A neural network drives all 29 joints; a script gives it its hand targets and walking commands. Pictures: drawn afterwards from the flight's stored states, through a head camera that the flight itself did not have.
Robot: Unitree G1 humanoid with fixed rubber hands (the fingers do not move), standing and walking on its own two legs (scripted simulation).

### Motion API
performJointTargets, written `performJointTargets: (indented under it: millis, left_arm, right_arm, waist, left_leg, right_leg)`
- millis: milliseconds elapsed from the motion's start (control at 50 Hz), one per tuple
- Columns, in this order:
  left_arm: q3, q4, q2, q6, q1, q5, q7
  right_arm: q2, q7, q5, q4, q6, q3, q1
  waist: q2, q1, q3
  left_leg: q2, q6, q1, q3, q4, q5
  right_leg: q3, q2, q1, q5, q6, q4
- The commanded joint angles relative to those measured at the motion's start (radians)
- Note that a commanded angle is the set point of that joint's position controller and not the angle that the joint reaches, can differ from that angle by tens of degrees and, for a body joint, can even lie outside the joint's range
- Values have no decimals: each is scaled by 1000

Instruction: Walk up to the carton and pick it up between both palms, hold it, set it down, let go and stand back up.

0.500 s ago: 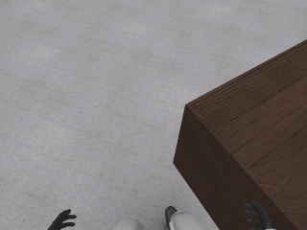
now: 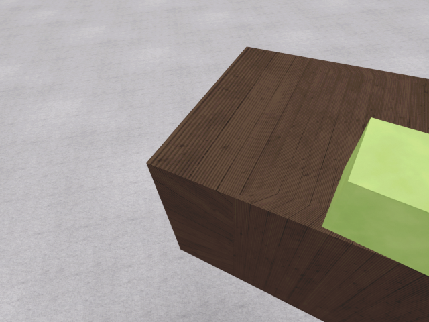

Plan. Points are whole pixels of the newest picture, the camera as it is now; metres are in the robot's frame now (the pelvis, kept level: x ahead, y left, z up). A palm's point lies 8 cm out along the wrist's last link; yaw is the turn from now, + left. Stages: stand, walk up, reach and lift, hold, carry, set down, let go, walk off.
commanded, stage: walk up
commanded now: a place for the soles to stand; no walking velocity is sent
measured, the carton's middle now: (404, 195) +0.37 -0.38 -0.01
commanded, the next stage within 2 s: none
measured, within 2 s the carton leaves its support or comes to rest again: neither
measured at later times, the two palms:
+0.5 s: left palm (118, 292) +0.22 +0.24 -0.13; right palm out of the picture +0.14 -0.27 -0.11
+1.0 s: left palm (151, 252) +0.29 +0.17 -0.10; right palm out of the picture -0.03 -0.24 -0.13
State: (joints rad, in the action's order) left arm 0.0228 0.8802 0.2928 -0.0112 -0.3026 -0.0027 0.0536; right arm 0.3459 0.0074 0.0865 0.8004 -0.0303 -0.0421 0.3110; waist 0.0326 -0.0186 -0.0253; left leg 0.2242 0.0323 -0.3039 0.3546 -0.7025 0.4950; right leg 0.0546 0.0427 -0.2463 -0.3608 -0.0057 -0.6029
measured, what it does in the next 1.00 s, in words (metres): steps on the spot, turning right: left foot, then right foot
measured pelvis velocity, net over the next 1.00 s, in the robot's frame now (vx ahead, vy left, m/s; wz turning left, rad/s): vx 0.08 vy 0.01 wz -0.71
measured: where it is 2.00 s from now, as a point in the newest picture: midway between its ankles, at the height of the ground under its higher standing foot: outside the picture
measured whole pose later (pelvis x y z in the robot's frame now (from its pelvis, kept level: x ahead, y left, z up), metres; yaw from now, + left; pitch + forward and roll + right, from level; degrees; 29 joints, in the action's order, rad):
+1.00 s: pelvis +0.08 +0.01 +0.00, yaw -41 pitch +0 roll +2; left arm 0.04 0.77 0.21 -0.03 -0.28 -0.01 -0.03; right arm 0.30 -0.01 0.02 0.80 -0.08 -0.02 0.22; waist 0.04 0.02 -0.11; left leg 0.04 0.00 -0.48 0.07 -1.02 0.54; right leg -0.09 -0.05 -0.35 -0.27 0.04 -0.63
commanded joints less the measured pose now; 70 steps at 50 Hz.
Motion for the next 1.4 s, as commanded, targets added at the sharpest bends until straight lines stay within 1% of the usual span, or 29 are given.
performJointTargets:
  millis: [0, 20, 60, 180, 240, 300, 340, 360, 380, 400, 420, 480, 520, 680, 760, 800, 820, 840, 860, 880, 940, 1080, 1140, 1180, 1200, 1220, 1240, 1320, 1380]
  left_arm:
    - [71, -32, 244, 8, -211, 23, -88]
    - [71, -39, 210, 17, -163, 11, -86]
    - [54, -56, 151, 34, -113, -4, -79]
    - [24, -58, 73, 62, -152, -11, -67]
    - [30, -69, 91, 48, -164, -21, -75]
    - [34, -88, 102, 30, -162, -28, -82]
    - [40, -109, 112, 26, -123, -25, -86]
    - [38, -119, 95, 30, -129, -23, -85]
    - [30, -122, 52, 33, -199, -15, -88]
    - [27, -97, 31, 19, -276, -9, -103]
    - [33, -74, 43, 0, -285, -16, -121]
    - [52, -89, 66, -24, -141, -45, -107]
    - [49, -102, 44, -31, -107, -37, -87]
    - [46, -148, 32, -22, -15, -27, -59]
    - [56, -150, 45, -4, -61, -20, -56]
    - [75, -147, 80, 7, -91, -16, -59]
    - [94, -169, 157, 10, -76, -14, -66]
    - [100, -190, 192, 9, -29, 4, -77]
    - [100, -186, 198, 8, -32, 11, -89]
    - [94, -196, 162, 9, 10, 9, -95]
    - [71, -208, 75, 5, 34, -16, -108]
    - [48, -185, 46, 11, 10, -27, -97]
    - [43, -163, 77, -4, 49, -28, -89]
    - [22, -146, 36, -3, 47, -20, -77]
    - [7, -140, 2, -1, 28, -9, -72]
    - [8, -124, 4, -7, 25, -14, -79]
    - [12, -115, 14, -9, 32, -31, -81]
    - [6, -64, 18, 27, 38, -22, -58]
    - [-1, -51, 19, 37, 28, -31, -66]
  right_arm:
    - [58, 54, -28, -177, 21, 11, -93]
    - [56, 45, -44, -158, 29, 14, -104]
    - [81, 36, -40, -91, 49, 12, 6]
    - [27, 11, -31, -102, 47, 27, -48]
    - [4, -4, -39, -110, 42, 30, -92]
    - [1, -21, -43, -102, 38, 18, -104]
    - [15, -29, -43, -79, 43, 4, -39]
    - [58, -34, -36, -72, 48, -15, 8]
    - [115, -41, -33, -70, 46, -34, 55]
    - [126, -44, -39, -83, 31, -42, 29]
    - [110, -46, -57, -105, 21, -46, -25]
    - [2, -44, -67, -139, 9, -21, -115]
    - [0, -43, -54, -124, 13, -17, -155]
    - [68, -36, -47, -119, 10, -29, -134]
    - [112, -25, -46, -119, -10, -34, -167]
    - [69, -13, -47, -106, -22, -16, -117]
    - [9, -4, -60, -122, -24, 7, -90]
    - [-10, -6, -57, -129, -34, 12, -81]
    - [4, -17, -60, -130, -43, 6, -107]
    - [7, -21, -65, -119, -42, 9, -108]
    - [32, -18, -67, -69, -14, -2, -49]
    - [-28, -14, -61, -89, 0, 20, -55]
    - [-47, -23, -67, -67, 16, 22, 20]
    - [2, -29, -61, -56, 34, 8, 83]
    - [42, -32, -59, -58, 40, 0, 67]
    - [90, -31, -70, -50, 36, -16, 5]
    - [82, -25, -70, -46, 35, -16, -50]
    - [22, -13, -79, -29, 49, 20, -50]
    - [19, 1, -81, -1, 49, 27, 7]
  waist:
    - [-208, 116, -146]
    - [-190, 106, -149]
    - [-200, 61, -103]
    - [-152, 47, -77]
    - [-174, 56, -37]
    - [-154, 50, -38]
    - [-99, 2, 2]
    - [-15, -20, 67]
    - [119, -24, 166]
    - [161, -1, 221]
    - [179, 3, 212]
    - [55, 4, 26]
    - [92, 22, -11]
    - [157, -2, 18]
    - [117, 44, 49]
    - [-50, 62, 39]
    - [-292, 57, 34]
    - [-275, 47, -30]
    - [-233, 65, -53]
    - [-236, 54, -61]
    - [-208, 37, 64]
    - [-170, 74, 132]
    - [-148, 32, 106]
    - [-55, 8, 100]
    - [75, 27, 69]
    - [107, 46, -38]
    - [140, 54, -100]
    - [85, 46, -99]
    - [62, 27, 10]
  left_leg:
    - [-109, -19, -483, -321, -350, 42]
    - [-115, -19, -501, -360, -344, -26]
    - [-123, -21, -457, -350, -313, -149]
    - [-169, -39, -273, -331, -184, -311]
    - [-219, -30, -187, -305, -67, -365]
    - [-258, -13, -60, -305, 72, -416]
    - [-239, 0, 104, -335, 220, -577]
    - [-148, 26, 241, -426, 245, -679]
    - [65, 98, 378, -608, 254, -870]
    - [232, 209, 450, -744, 250, -1013]
    - [289, 280, 418, -769, 270, -896]
    - [115, 191, 70, -502, 371, -564]
    - [49, 152, 7, -396, 369, -495]
    - [108, 176, 96, -312, 329, -354]
    - [142, 135, -42, -284, 272, -204]
    - [63, 66, -116, -224, 96, -65]
    - [-60, -5, -208, -159, -131, 50]
    - [-167, -32, -244, -226, -278, 209]
    - [-164, -31, -200, -329, -363, 199]
    - [-155, -40, -206, -348, -380, 147]
    - [-189, -48, -277, -350, -378, -5]
    - [-202, -65, -101, -330, -33, -9]
    - [-219, -44, 88, -305, 245, -202]
    - [-111, -9, 227, -428, 314, -292]
    - [41, 44, 212, -606, 391, -208]
    - [141, 144, 11, -670, 440, -114]
    - [155, 182, -121, -659, 454, -55]
    - [-37, 59, -26, -405, 355, -278]
    - [-53, 38, 39, -364, 329, -233]
  right_leg:
    - [-660, 239, 83, -436, 185, 440]
    - [-603, 209, 125, -376, 219, 449]
    - [-443, 147, 185, -152, 196, 407]
    - [-327, 97, 94, 682, 148, 245]
    - [-327, 56, 101, 825, 117, 148]
    - [-395, 39, 53, 774, 76, 72]
    - [-410, 10, -1, 669, 37, -27]
    - [-390, -34, -58, 551, 1, -159]
    - [-282, -134, -134, 214, -41, -410]
    - [-194, -182, -211, -259, -61, -607]
    - [-156, -116, -271, -324, -68, -735]
    - [-178, -63, -213, -206, -69, -708]
    - [-146, -76, -191, -110, -69, -657]
    - [-69, -42, -185, -77, -55, -277]
    - [-25, -53, 18, 65, -10, -73]
    - [-118, -36, 78, 105, 29, 98]
    - [-461, 150, 36, 83, 106, 212]
    - [-651, 255, -91, 159, 187, 272]
    - [-651, 283, -193, 116, 261, 305]
    - [-584, 240, -176, 111, 267, 297]
    - [-394, 111, 80, 370, 192, 195]
    - [-436, 83, 89, 247, 183, 160]
    - [-428, 61, -26, 310, 157, 84]
    - [-400, 13, -175, 222, 87, 20]
    - [-300, -65, -249, 82, 35, -75]
    - [-185, -113, -199, -55, 6, -136]
    - [-180, -72, -113, -59, 2, -175]
    - [-224, -58, -51, 262, 37, 60]
    - [-253, -31, 22, 321, 53, 54]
